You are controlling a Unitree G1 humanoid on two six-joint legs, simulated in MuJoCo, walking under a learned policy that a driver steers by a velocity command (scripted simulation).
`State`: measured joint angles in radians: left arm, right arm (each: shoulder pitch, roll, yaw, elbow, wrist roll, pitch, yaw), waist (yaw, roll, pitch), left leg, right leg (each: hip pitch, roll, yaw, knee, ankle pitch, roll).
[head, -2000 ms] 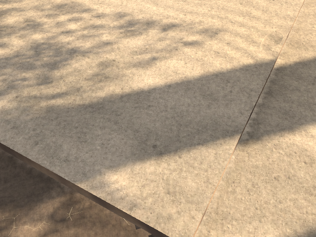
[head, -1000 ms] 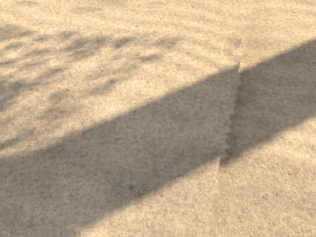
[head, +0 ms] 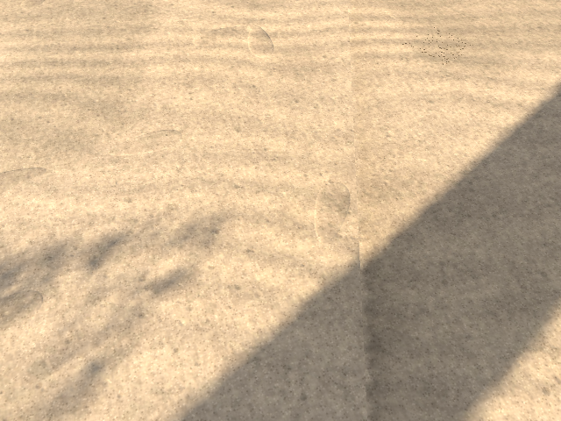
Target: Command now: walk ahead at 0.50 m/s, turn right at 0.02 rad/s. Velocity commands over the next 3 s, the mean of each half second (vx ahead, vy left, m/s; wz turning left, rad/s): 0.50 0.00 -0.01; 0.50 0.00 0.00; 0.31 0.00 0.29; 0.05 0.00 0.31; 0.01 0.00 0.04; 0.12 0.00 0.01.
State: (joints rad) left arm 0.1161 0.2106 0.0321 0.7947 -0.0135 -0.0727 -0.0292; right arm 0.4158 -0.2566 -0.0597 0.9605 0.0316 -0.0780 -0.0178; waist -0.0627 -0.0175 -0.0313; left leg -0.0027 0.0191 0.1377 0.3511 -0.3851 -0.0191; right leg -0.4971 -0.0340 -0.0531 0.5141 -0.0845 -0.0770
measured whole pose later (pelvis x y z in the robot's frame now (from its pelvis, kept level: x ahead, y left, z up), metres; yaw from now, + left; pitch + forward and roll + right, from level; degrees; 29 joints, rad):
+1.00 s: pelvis +0.53 +0.04 +0.02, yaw +0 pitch +2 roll +1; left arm 0.09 0.26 0.05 0.82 -0.01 -0.07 0.00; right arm 0.35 -0.25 -0.04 0.94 0.01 -0.09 0.01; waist -0.07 -0.04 0.00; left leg -0.04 -0.08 0.05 0.20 -0.19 0.07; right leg -0.68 -0.13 0.04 0.69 0.06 0.00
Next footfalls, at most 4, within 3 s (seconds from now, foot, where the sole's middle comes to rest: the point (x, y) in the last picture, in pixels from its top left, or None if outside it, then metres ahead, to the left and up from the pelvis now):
0.02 right None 0.16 -0.10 -0.77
0.60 left None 0.52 0.12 -0.77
1.18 right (318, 302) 0.82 -0.11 -0.77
1.68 left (222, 311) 0.81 0.15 -0.77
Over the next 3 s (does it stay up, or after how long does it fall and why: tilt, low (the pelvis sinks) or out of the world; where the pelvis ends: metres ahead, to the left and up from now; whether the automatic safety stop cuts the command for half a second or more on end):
stays up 0.84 0.05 0.00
